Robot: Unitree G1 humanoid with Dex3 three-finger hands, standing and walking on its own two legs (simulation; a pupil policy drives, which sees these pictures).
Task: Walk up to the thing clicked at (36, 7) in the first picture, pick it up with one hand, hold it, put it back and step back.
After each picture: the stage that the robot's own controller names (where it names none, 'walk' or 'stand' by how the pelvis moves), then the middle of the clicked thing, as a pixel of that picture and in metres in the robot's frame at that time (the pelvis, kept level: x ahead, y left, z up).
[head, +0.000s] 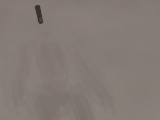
stand; (39, 14) +1.94 +0.56 -0.66
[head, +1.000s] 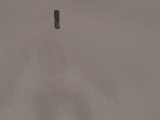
walk; (56, 19) +1.86 +0.23 -0.63
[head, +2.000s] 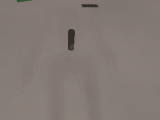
walk; (71, 40) +1.29 +0.09 -0.64
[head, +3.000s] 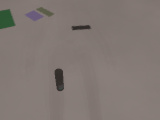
walk; (59, 80) +0.82 +0.17 -0.65
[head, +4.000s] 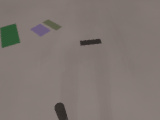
walk; (61, 114) +0.52 +0.19 -0.63
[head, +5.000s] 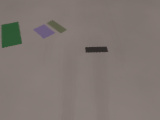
stand; out of the picture +0.39 +0.13 -0.64
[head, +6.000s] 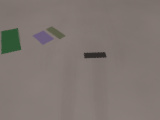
stand; out of the picture +0.37 +0.14 -0.66
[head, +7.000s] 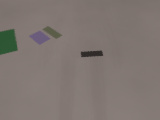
stand; out of the picture +0.38 +0.16 -0.66
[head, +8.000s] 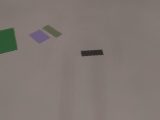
stand; out of the picture +0.37 +0.16 -0.66
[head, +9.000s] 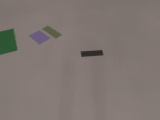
stand; out of the picture +0.37 +0.16 -0.66
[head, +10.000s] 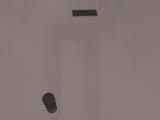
go down; (50, 103) +0.41 +0.15 -0.54
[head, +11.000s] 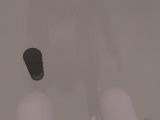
go down; (35, 66) +0.46 +0.18 -0.27
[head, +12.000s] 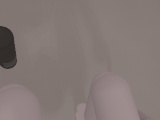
close in; (4, 51) +0.46 +0.20 -0.20
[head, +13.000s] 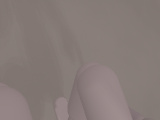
close; out of the picture +0.45 +0.23 -0.16
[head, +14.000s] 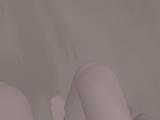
lift; out of the picture +0.42 +0.23 -0.16
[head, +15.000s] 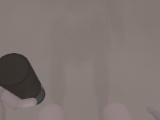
lift; (26, 85) +0.32 +0.17 +0.02
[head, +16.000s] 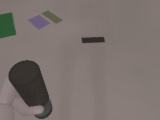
hold; (35, 95) +0.30 +0.15 +0.06
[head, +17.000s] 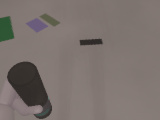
hold; (34, 95) +0.30 +0.16 +0.05
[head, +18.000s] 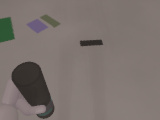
crouch; (37, 95) +0.30 +0.15 +0.05
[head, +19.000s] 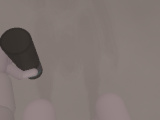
crouch; (26, 59) +0.42 +0.16 -0.03
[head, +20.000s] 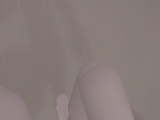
lower; out of the picture +0.43 +0.24 -0.17
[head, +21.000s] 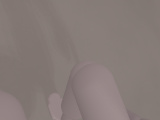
lower; out of the picture +0.44 +0.25 -0.17
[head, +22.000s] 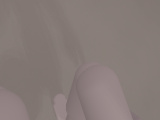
lower; out of the picture +0.44 +0.24 -0.16
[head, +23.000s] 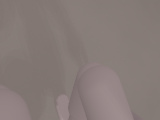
lower; out of the picture +0.43 +0.24 -0.15
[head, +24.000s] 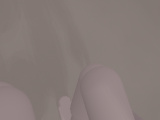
loosen; out of the picture +0.42 +0.21 -0.15
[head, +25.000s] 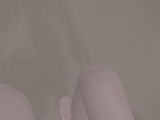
withdraw; out of the picture +0.43 +0.21 -0.17
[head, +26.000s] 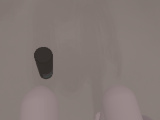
walk; (45, 65) +0.45 +0.16 -0.27
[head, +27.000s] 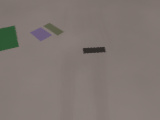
stand; out of the picture +0.37 +0.12 -0.59
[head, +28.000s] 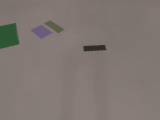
stand; out of the picture +0.38 +0.13 -0.60
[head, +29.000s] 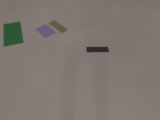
stand; out of the picture +0.38 +0.12 -0.63
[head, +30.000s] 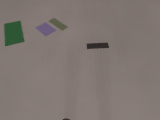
walk; out of the picture +0.39 +0.12 -0.65
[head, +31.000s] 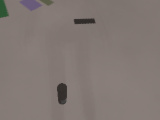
walk; (62, 94) +0.56 +0.10 -0.64
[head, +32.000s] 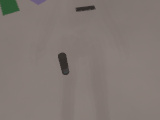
walk; (64, 64) +0.86 +0.21 -0.63
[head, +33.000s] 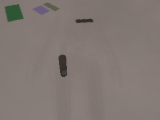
stand; (63, 66) +1.00 +0.16 -0.64
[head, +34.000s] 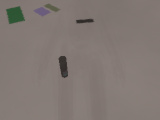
stand; (63, 67) +1.00 +0.18 -0.66
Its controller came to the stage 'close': yes
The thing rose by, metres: 0.69
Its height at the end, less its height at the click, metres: +0.00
